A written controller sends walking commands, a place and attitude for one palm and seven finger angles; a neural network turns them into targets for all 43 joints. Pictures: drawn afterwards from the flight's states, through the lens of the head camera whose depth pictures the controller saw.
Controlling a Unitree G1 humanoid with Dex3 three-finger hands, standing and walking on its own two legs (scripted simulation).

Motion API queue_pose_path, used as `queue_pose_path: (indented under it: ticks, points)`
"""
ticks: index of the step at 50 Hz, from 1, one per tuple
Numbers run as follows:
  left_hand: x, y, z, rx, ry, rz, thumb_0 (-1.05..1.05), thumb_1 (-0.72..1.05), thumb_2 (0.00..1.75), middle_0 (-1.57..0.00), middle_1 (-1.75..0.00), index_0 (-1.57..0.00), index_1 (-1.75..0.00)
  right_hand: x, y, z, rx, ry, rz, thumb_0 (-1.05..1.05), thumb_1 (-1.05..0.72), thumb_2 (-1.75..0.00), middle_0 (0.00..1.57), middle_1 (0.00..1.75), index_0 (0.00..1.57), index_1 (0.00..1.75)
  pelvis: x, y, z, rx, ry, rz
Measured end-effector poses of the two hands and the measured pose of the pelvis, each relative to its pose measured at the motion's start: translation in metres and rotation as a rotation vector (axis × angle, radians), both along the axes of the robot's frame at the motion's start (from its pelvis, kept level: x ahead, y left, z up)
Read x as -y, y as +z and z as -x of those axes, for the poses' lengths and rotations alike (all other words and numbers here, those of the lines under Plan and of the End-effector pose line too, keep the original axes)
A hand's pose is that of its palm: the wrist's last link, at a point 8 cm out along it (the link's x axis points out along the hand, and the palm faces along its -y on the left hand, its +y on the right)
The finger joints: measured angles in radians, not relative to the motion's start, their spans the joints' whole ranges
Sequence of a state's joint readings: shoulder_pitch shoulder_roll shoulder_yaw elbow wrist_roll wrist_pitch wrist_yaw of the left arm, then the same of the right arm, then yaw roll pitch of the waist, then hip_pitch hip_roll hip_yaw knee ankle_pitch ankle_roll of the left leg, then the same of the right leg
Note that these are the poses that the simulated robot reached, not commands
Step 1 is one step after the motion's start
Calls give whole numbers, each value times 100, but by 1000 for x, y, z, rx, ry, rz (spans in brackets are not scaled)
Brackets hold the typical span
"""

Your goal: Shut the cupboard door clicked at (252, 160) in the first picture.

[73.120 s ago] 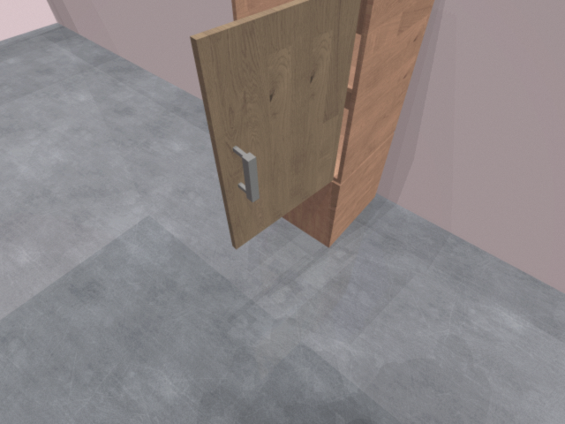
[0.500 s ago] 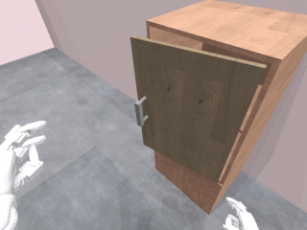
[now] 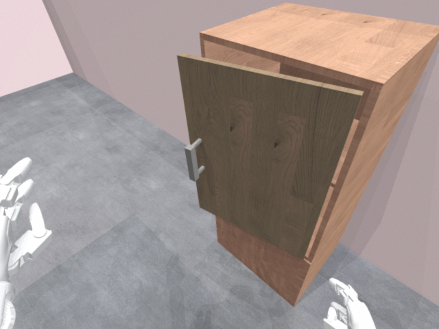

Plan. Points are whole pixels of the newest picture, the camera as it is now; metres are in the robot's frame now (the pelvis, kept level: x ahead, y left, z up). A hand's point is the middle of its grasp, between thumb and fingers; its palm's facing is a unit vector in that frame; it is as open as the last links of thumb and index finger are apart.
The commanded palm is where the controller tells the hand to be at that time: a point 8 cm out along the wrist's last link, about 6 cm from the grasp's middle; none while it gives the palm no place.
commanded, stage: step back with the hand held close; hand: left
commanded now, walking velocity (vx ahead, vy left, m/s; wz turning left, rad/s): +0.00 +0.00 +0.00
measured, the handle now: (196, 159) +0.60 +0.15 -0.06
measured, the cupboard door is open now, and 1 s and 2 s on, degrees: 12 12 12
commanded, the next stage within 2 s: stop stepping back and stand still in 1.28 s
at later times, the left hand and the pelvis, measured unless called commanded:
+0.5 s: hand (38, 236) +0.19 +0.28 +0.16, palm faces +0.36 -0.78 -0.51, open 7.4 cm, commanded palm +0.13 +0.32 +0.17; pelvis -0.02 +0.02 -0.01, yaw -2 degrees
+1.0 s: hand out of the picture +0.07 +0.31 +0.16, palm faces +0.51 -0.75 -0.42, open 7.4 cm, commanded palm +0.01 +0.35 +0.17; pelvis -0.11 +0.04 -0.02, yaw +4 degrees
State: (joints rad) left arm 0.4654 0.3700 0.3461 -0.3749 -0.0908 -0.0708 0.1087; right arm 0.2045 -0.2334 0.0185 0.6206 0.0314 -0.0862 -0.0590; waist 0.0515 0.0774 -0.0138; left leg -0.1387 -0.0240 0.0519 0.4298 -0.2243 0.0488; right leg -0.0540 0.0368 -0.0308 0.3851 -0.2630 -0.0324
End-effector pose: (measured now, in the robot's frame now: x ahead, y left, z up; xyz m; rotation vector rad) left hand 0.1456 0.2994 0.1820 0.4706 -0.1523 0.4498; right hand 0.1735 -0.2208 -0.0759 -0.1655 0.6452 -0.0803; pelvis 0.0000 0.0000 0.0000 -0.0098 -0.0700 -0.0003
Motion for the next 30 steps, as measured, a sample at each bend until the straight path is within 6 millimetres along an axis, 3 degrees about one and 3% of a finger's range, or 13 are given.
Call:
queue_pose_path:
  ticks: [12, 18, 23, 30]
  points:
    - [-2, -15, -15, -68, -28, -27, 1, 89, 90, -21, -30, -21, -30, 15, -13, 9, -104, -71, 35, 2, -90, -90, 20, 30, 20, 30, -5, -3, 0, -80, -13, 9]
    - [-4, -4, -21, -54, -96, -92, 1, 89, 90, -21, -30, -21, -30, 17, -10, 18, -114, -128, 52, 2, -90, -90, 20, 30, 20, 30, -13, -5, 5, -92, -28, 2]
    - [-14, 3, -11, -25, -110, -128, 1, 89, 90, -21, -30, -21, -30, 12, -3, 30, -97, -150, 54, 2, -90, -90, 20, 30, 20, 30, -18, -8, 17, -92, -35, 3]
    - [-28, -11, 22, -17, -88, -93, 1, 89, 90, -21, -30, -21, -30, 1, 2, 57, -79, -132, 83, 1, -90, -90, 20, 30, 20, 30, -27, -11, 43, -83, -30, 15]
